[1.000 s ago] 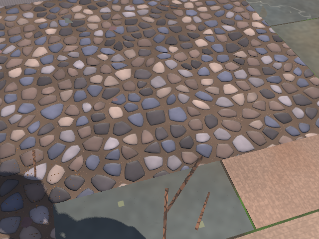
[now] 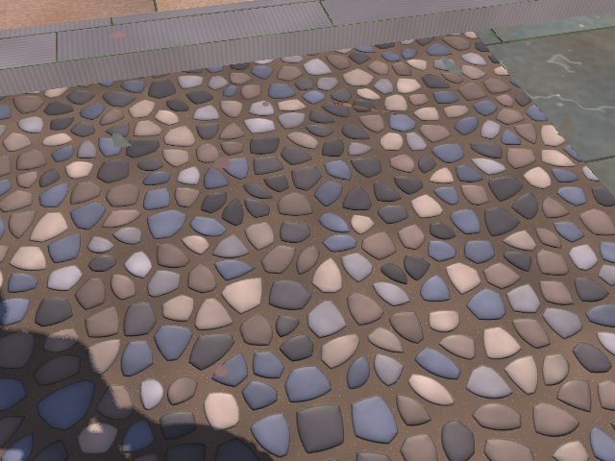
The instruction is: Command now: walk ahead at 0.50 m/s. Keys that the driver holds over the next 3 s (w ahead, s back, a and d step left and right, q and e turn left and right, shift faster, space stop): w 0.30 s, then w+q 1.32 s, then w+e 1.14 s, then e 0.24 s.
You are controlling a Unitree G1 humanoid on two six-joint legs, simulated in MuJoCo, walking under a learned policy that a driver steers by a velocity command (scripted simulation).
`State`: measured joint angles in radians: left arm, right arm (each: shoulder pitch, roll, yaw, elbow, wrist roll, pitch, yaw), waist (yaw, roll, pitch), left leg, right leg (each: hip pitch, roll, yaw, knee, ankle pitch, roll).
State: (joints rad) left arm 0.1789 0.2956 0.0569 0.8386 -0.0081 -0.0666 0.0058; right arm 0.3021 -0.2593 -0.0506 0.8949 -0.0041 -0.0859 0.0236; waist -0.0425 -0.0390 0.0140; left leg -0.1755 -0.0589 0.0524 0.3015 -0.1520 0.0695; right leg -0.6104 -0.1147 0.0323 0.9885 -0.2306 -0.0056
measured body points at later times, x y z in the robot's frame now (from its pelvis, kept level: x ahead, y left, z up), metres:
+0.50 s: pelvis +0.28 -0.08 +0.00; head +0.30 -0.09 +0.45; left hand +0.34 +0.20 -0.12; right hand +0.38 -0.35 -0.14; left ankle +0.29 +0.09 -0.66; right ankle +0.29 -0.16 -0.75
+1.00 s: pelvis +0.55 +0.02 -0.01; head +0.58 +0.03 +0.44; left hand +0.59 +0.32 -0.12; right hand +0.74 -0.22 -0.12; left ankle +0.57 +0.09 -0.75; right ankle +0.55 -0.16 -0.66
